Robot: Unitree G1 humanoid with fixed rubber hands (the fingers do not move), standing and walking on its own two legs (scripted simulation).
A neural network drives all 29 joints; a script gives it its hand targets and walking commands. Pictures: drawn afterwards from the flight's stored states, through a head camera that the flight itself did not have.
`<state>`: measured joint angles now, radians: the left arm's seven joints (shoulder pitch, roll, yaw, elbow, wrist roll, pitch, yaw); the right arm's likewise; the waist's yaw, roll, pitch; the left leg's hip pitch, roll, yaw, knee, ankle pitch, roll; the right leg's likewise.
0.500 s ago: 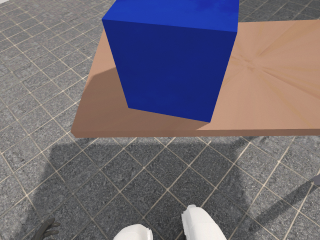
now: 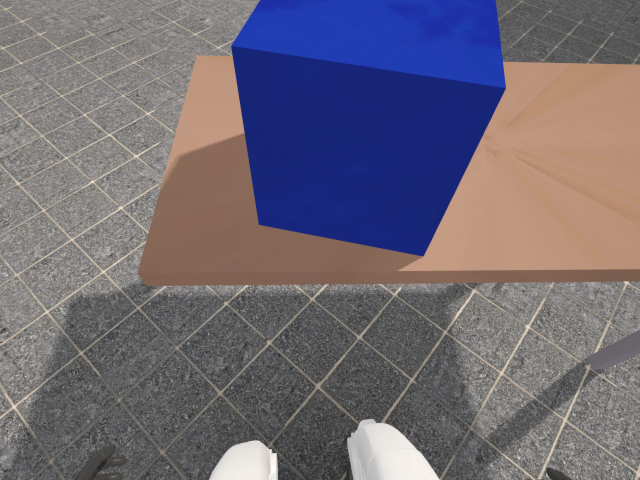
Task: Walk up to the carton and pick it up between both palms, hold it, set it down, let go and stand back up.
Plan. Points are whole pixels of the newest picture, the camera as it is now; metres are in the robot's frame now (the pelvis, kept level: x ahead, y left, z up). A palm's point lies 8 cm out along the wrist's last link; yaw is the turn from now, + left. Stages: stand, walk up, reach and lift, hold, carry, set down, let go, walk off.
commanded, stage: walk up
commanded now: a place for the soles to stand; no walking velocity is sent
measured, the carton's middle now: (364, 105) +0.58 -0.07 +0.11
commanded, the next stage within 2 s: none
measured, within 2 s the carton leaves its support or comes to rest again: neither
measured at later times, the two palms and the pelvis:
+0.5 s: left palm out of the picture +0.10 +0.28 -0.11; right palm out of the picture +0.06 -0.33 -0.09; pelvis -0.01 -0.01 +0.00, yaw -1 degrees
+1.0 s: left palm out of the picture +0.12 +0.19 -0.10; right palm out of the picture +0.00 -0.45 -0.10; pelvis +0.00 -0.10 -0.01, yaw -5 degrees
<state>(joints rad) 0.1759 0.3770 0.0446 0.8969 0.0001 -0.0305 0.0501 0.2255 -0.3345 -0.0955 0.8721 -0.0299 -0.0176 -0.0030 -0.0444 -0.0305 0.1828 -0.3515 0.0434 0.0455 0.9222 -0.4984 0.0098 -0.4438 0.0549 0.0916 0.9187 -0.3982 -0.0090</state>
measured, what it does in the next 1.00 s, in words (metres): steps to the right: right foot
